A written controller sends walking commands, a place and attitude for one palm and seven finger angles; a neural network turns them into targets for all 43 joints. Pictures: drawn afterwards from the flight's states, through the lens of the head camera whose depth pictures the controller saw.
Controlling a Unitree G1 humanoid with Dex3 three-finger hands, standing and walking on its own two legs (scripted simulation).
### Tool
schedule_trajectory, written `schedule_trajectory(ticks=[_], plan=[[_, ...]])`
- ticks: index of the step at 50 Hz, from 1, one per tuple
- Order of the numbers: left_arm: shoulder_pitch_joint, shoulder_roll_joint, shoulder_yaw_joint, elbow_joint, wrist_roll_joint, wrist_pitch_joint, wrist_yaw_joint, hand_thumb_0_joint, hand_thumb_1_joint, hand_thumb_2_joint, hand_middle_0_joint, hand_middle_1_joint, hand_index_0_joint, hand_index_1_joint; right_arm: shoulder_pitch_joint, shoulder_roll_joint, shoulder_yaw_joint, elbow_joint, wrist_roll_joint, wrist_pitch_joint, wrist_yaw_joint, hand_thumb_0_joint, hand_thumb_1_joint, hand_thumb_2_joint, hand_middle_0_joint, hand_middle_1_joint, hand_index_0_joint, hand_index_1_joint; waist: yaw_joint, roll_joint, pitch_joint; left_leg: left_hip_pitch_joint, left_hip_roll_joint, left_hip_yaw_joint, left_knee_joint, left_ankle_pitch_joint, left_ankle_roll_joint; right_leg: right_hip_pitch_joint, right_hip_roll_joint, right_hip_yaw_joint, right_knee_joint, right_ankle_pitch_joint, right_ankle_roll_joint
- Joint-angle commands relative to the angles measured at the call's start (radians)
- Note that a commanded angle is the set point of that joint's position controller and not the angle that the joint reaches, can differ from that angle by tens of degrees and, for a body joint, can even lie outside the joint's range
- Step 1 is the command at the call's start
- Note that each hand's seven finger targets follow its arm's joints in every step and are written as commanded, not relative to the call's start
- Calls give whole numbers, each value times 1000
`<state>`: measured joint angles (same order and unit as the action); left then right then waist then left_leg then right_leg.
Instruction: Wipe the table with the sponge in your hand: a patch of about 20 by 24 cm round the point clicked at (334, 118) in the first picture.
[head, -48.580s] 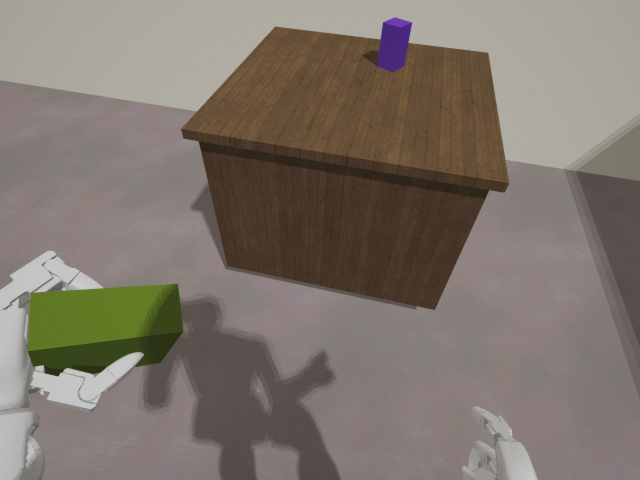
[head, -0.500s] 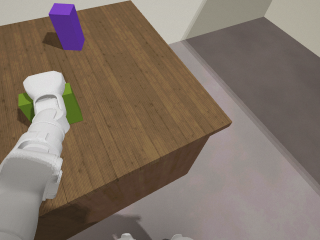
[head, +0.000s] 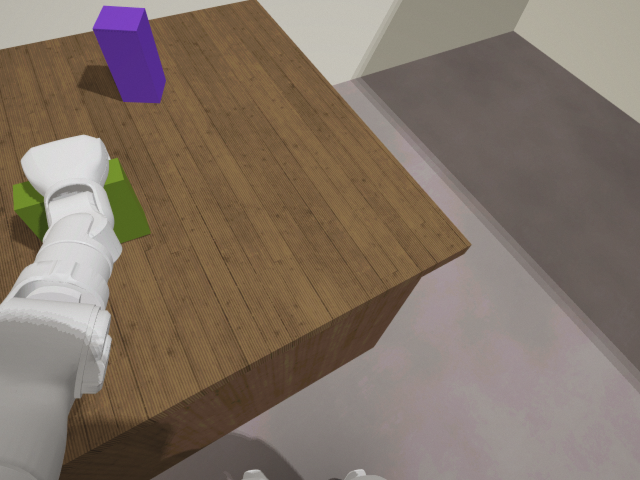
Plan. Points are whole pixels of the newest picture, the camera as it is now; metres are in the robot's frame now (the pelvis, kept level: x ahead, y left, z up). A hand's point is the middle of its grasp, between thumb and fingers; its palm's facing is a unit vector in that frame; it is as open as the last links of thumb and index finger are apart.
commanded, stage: slide back across to the first lane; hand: left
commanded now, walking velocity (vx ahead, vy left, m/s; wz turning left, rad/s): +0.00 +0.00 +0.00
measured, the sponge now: (94, 219) +0.47 +0.28 -0.01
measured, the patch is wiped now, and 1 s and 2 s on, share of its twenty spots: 1.00 1.00 1.00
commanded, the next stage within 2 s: wipe back along the first lane in 0.38 s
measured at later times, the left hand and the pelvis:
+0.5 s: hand (44, 216) +0.46 +0.32 +0.03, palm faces -0.12 -0.04 -0.99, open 9.2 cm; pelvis +0.02 +0.00 +0.01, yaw +2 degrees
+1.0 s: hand (45, 245) +0.41 +0.31 +0.03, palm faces -0.10 -0.02 -0.99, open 9.2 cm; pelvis +0.02 -0.01 +0.01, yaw +2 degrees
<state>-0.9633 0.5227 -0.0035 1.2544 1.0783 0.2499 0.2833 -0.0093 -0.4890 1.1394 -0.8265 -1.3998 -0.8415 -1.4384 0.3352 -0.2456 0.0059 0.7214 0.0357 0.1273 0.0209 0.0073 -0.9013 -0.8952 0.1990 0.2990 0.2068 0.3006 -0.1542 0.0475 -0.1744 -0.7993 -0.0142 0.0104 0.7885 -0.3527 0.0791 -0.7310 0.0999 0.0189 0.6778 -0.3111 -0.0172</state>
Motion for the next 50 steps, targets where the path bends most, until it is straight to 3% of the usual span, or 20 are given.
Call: schedule_trajectory(ticks=[1,2,5,6,9,13,15,17,19,22,24,26,29,31,32,35,41,43,45,50], plan=[[-295,339,46,-169,8,16,11,0,100,1300,-1200,-1600,-1200,-1600,75,-195,-62,-81,8,-15,-6,0,-900,-900,200,300,200,300,69,67,-400,375,22,-74,-95,382,-36,208,-12,-24,-72,288,-43],[-267,303,26,-159,3,8,6,0,100,1300,-1200,-1600,-1200,-1600,83,-193,-66,-77,9,-17,-5,0,-900,-900,200,300,200,300,60,57,-373,391,25,-75,-95,386,-33,190,-8,-29,-81,281,-40],[-244,304,15,-176,8,-17,-11,0,100,1300,-1200,-1600,-1200,-1600,81,-198,-67,-71,14,-16,-8,0,-900,-900,200,300,200,300,52,38,-321,394,25,-80,-110,363,-32,185,-9,-26,-102,261,-41],[-266,266,-5,-204,3,-32,-18,0,100,1300,-1200,-1600,-1200,-1600,76,-193,-71,-68,13,-20,-11,0,-900,-900,200,300,200,300,47,75,-321,437,32,-89,-114,405,-37,161,-8,-30,-100,269,-46],[-219,293,11,-205,15,-60,-28,0,100,1300,-1200,-1600,-1200,-1600,87,-198,-75,-59,12,-15,-13,0,-900,-900,200,300,200,300,54,66,-300,460,32,-97,-113,423,-44,149,-5,-33,-110,254,-49],[-202,247,-10,-246,13,-93,-30,0,100,1300,-1200,-1600,-1200,-1600,83,-195,-84,-53,6,-9,-13,0,-900,-900,200,300,200,300,56,103,-315,531,41,-116,-106,522,-66,110,-1,-41,-100,263,-54],[-185,239,-11,-247,15,-98,-28,0,100,1300,-1200,-1600,-1200,-1600,78,-193,-86,-52,6,-1,-11,0,-900,-900,200,300,200,300,58,86,-311,533,41,-116,-102,530,-70,111,-1,-41,-101,265,-56],[-187,296,37,-261,11,-105,-23,0,100,1300,-1200,-1600,-1200,-1600,73,-200,-86,-47,4,5,-13,0,-900,-900,200,300,200,300,71,95,-330,548,42,-119,-98,582,-75,124,-2,-37,-93,293,-57],[-195,278,17,-256,13,-98,-18,0,100,1300,-1200,-1600,-1200,-1600,66,-198,-85,-47,4,11,-12,0,-900,-900,200,300,200,300,62,81,-314,527,37,-108,-100,559,-73,131,-4,-39,-97,299,-55],[-152,343,72,-263,15,-102,-13,0,100,1300,-1200,-1600,-1200,-1600,60,-201,-81,-50,1,18,-13,0,-900,-900,200,300,200,300,89,87,-377,528,29,-97,-90,634,-74,197,-8,-28,-81,377,-57],[-135,327,59,-262,17,-102,-14,0,100,1300,-1200,-1600,-1200,-1600,53,-200,-82,-55,2,24,-10,0,-900,-900,200,300,200,300,86,62,-362,501,25,-85,-88,606,-68,214,-10,-24,-86,396,-54],[-64,292,62,-268,-4,-108,-16,0,100,1300,-1200,-1600,-1200,-1600,39,-192,-81,-66,3,23,-7,0,-900,-900,200,300,200,300,103,64,-372,488,22,-77,-93,624,-61,257,-15,-19,-87,436,-56],[0,247,26,-241,-6,-99,-22,0,100,1300,-1200,-1600,-1200,-1600,34,-191,-80,-69,11,29,-4,0,-900,-900,200,300,200,300,96,8,-328,448,13,-66,-100,546,-47,276,-15,-15,-100,437,-49],[18,258,47,-262,-15,-102,-24,0,100,1300,-1200,-1600,-1200,-1600,15,-190,-77,-74,14,30,-5,0,-900,-900,200,300,200,300,108,20,-321,437,11,-63,-108,552,-42,303,-21,-5,-99,465,-55],[4,225,8,-282,-9,-103,-27,0,100,1300,-1200,-1600,-1200,-1600,18,-190,-79,-72,15,30,-5,0,-900,-900,200,300,200,300,91,22,-312,456,12,-66,-108,542,-42,284,-19,-9,-101,453,-51],[66,202,-2,-243,-16,-94,-29,0,100,1300,-1200,-1600,-1200,-1600,5,-188,-76,-74,20,32,-7,0,-900,-900,200,300,200,300,90,-22,-250,407,4,-55,-121,449,-30,287,-20,-4,-121,408,-51],[110,153,-10,-312,-34,-114,-30,0,100,1300,-1200,-1600,-1200,-1600,-23,-178,-79,-85,24,29,-11,0,-900,-900,200,300,200,300,113,11,-274,441,8,-64,-136,468,-36,294,-24,-6,-118,399,-60],[139,133,-32,-295,-38,-106,-27,0,100,1300,-1200,-1600,-1200,-1600,-28,-181,-76,-84,23,32,-12,0,-900,-900,200,300,200,300,103,-12,-237,420,5,-55,-134,423,-30,283,-22,-5,-124,377,-55],[173,132,-26,-292,-44,-97,-21,0,100,1300,-1200,-1600,-1200,-1600,-40,-179,-73,-93,28,34,-11,0,-900,-900,200,300,200,300,114,-37,-227,395,1,-52,-145,388,-29,305,-24,-4,-127,365,-55],[214,95,-43,-347,-55,-84,-18,0,100,1300,-1200,-1600,-1200,-1600,-68,-175,-75,-104,31,35,-11,0,-900,-900,200,300,200,300,122,-32,-238,425,4,-56,-153,404,-33,312,-25,-6,-131,361,-57]])
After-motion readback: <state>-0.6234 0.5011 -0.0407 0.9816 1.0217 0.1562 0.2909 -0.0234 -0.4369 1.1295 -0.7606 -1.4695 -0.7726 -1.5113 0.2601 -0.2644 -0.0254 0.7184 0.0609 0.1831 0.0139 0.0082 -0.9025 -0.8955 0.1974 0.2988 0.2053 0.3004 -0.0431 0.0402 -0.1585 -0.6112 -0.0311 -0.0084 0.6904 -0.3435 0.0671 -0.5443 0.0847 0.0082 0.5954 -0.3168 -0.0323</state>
